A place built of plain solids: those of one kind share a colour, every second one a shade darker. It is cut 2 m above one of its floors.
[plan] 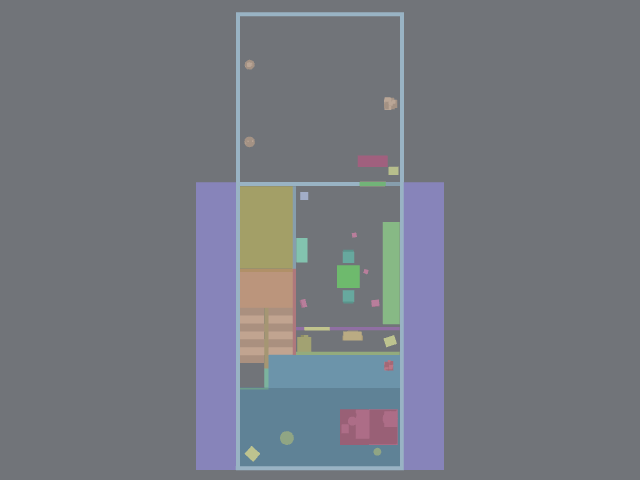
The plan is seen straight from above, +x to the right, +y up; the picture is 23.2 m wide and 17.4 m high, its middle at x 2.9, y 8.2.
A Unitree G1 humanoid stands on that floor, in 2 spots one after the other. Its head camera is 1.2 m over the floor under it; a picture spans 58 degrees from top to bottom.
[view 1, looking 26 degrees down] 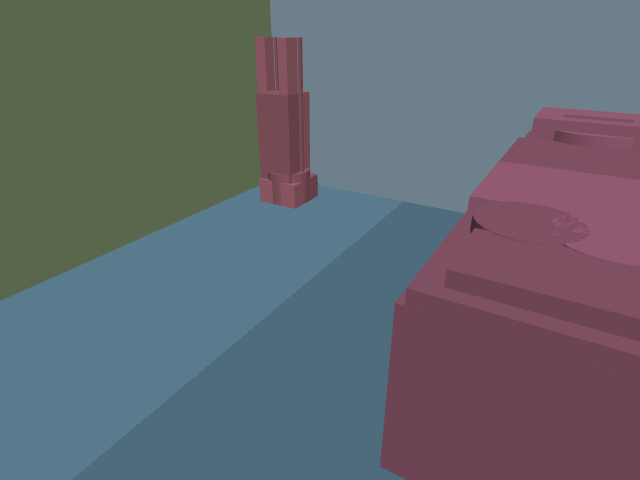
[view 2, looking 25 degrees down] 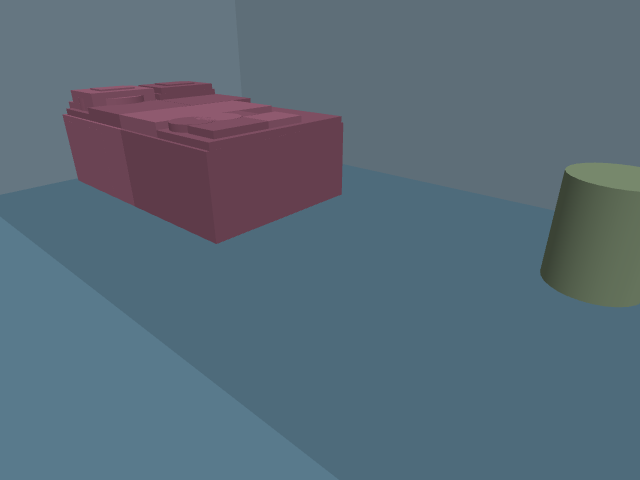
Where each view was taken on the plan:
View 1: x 2.77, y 1.77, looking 31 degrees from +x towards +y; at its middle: upper_floor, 2.74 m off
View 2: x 1.47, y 3.53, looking -49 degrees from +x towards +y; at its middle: upper_floor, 2.84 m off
